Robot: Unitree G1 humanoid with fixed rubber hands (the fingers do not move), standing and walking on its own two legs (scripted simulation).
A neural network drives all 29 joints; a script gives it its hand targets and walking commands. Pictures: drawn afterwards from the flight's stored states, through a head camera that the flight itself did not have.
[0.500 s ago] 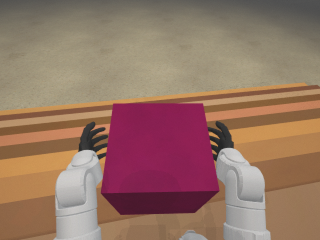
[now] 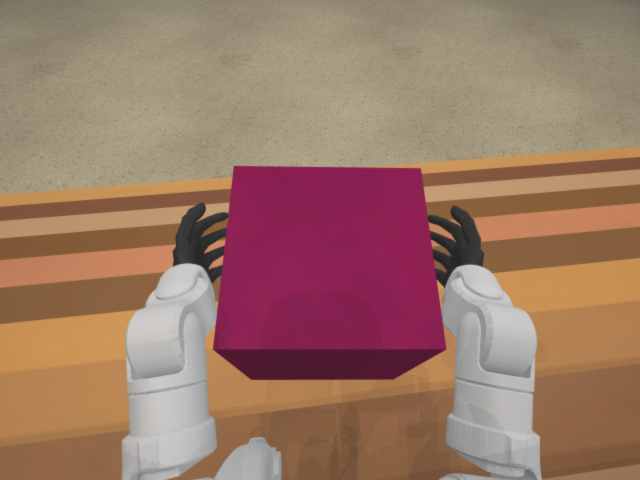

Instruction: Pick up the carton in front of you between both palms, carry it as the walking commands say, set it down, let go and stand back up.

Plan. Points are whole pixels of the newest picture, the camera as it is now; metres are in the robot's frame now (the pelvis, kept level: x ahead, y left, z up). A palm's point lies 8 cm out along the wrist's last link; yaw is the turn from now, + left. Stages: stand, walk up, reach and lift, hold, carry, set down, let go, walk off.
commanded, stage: carry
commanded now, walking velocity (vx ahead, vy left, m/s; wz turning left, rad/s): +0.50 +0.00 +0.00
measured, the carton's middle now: (324, 288) +0.34 +0.00 +0.03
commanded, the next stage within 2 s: none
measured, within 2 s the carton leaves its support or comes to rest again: neither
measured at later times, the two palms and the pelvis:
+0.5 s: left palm (208, 185) +0.67 +0.24 -0.11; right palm (357, 194) +0.64 -0.07 -0.10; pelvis +0.33 +0.11 -0.14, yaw -2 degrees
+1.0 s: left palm (205, 164) +0.89 +0.33 -0.25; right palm (317, 152) +0.95 +0.02 -0.25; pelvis +0.62 +0.11 -0.34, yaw +2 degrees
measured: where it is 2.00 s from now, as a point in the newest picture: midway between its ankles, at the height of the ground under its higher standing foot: (291, 268)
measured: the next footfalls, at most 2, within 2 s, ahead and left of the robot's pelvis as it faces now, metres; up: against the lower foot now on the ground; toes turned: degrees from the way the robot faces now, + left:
left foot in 0.22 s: +0.34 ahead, +0.11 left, -0.15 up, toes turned +3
right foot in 0.32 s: +0.08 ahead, -0.07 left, +0.08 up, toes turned -1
